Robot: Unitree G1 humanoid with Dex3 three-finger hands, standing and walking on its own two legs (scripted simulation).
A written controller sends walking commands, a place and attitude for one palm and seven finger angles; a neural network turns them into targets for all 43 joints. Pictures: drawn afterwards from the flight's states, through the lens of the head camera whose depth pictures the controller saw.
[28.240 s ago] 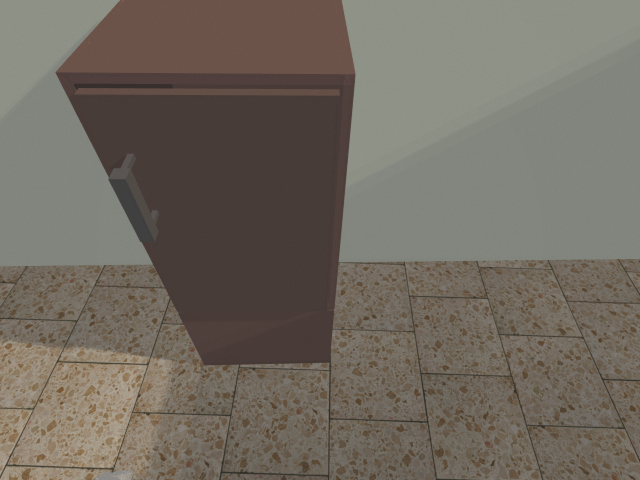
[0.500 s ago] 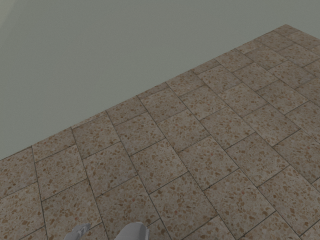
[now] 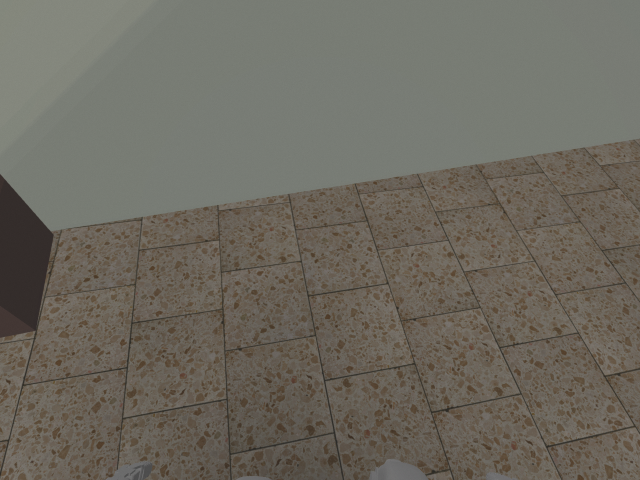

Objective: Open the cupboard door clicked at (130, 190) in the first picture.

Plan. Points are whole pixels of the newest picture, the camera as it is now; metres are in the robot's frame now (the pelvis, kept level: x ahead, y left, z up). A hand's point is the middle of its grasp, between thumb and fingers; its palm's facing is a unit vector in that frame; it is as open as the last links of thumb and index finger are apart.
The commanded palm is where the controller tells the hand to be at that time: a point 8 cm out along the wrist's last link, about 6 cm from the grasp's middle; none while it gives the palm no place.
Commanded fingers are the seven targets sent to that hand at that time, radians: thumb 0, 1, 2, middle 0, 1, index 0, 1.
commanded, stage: turn to face it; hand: left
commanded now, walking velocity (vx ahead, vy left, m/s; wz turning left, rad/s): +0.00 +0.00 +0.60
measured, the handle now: out of the picture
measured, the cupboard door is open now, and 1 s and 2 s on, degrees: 50 50 50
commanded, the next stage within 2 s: take the last steps up to it in 1.78 s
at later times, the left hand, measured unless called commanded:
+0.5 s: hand out of the picture -0.02 +0.20 -0.19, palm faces +0.36 -0.91 -0.20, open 7.3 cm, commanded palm none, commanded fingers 0.00 0.90 0.90 -0.20 -0.30 -0.20 -0.30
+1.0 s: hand out of the picture +0.00 +0.18 -0.15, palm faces +0.55 -0.79 -0.27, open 7.4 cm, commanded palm none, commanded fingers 0.00 0.90 0.90 -0.20 -0.30 -0.20 -0.30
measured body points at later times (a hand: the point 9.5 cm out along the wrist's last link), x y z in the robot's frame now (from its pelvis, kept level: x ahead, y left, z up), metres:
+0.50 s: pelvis -0.01 -0.01 -0.02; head +0.04 +0.03 +0.43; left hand -0.04 +0.25 -0.17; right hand +0.19 -0.22 -0.14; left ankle -0.03 +0.09 -0.74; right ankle +0.01 -0.15 -0.73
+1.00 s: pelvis +0.01 -0.05 +0.00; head +0.06 -0.04 +0.44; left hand -0.03 +0.22 -0.12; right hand +0.21 -0.23 -0.16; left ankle -0.07 +0.06 -0.67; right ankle +0.07 -0.14 -0.74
